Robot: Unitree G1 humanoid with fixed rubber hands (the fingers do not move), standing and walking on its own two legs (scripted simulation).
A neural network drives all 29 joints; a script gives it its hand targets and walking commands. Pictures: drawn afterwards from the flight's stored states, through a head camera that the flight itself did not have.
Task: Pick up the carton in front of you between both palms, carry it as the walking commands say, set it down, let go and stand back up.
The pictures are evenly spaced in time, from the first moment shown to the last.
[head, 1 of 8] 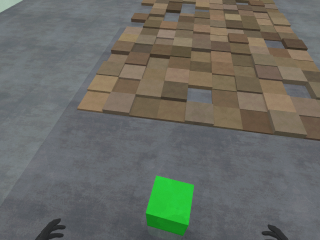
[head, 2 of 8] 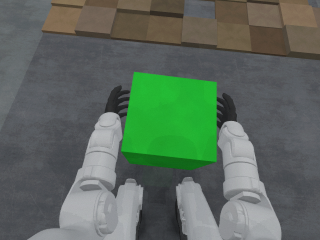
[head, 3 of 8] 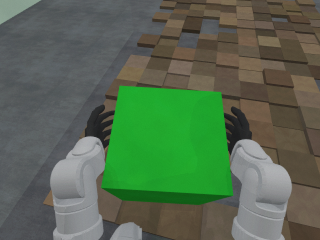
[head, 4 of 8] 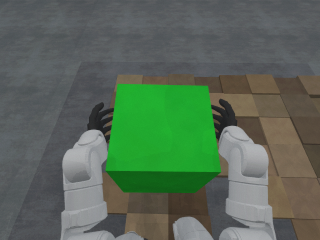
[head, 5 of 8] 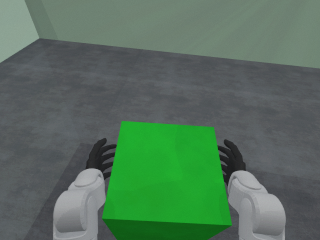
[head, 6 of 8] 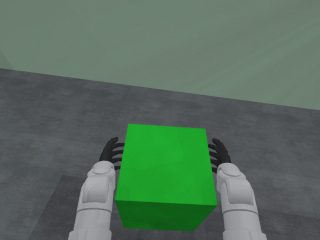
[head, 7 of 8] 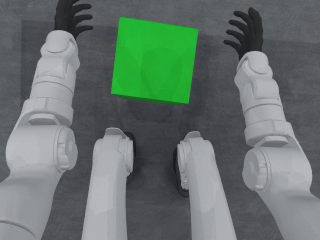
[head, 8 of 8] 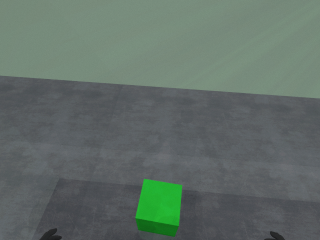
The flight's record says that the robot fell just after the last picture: no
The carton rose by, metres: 0.79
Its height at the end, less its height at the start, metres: +0.00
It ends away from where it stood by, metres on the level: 7.02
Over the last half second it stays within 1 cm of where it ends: yes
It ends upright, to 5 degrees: yes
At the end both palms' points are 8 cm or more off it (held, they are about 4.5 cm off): yes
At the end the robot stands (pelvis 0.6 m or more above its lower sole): yes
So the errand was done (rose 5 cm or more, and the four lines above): yes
